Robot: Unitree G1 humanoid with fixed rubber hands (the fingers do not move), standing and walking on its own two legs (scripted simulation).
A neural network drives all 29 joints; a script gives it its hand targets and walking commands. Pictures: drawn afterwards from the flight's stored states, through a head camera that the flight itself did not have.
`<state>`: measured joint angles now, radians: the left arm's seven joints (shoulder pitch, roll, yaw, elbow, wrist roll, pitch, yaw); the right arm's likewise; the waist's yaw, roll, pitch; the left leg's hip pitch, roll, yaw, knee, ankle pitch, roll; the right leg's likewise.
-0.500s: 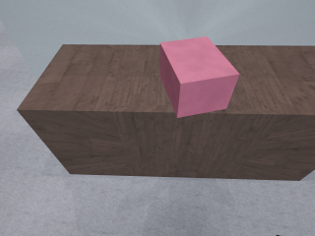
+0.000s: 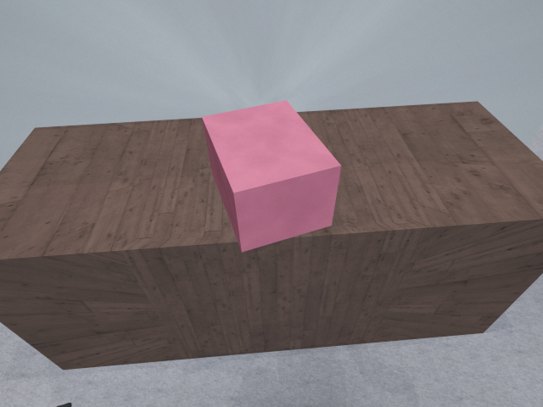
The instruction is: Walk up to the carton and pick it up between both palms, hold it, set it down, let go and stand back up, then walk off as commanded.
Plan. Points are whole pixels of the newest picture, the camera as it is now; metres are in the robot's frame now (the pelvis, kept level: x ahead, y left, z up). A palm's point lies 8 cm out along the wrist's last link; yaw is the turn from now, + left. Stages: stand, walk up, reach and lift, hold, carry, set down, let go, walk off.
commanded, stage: walk up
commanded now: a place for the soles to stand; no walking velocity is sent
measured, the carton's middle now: (265, 170) +0.65 +0.01 -0.01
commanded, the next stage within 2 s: none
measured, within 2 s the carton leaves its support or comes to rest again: neither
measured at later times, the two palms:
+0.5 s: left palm (66, 395) +0.21 +0.34 -0.10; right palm (499, 370) +0.22 -0.34 -0.07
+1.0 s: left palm (102, 315) +0.33 +0.32 -0.08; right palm (448, 314) +0.33 -0.31 -0.10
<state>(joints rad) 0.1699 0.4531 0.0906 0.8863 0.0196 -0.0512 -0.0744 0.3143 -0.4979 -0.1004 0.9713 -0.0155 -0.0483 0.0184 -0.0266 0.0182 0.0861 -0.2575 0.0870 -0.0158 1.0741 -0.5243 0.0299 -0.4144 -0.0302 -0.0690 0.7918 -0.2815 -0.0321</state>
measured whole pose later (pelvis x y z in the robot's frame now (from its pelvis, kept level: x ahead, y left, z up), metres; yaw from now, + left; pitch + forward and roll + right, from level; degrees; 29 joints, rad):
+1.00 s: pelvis +0.21 +0.00 +0.01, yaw +1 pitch -3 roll +1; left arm 0.04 0.41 0.00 0.98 -0.01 -0.05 0.02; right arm 0.07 -0.41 -0.01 0.99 0.01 -0.02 0.00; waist -0.01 0.01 0.11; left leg -0.29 0.02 0.04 0.77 -0.42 -0.01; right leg -0.39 -0.05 -0.01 0.78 -0.35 0.02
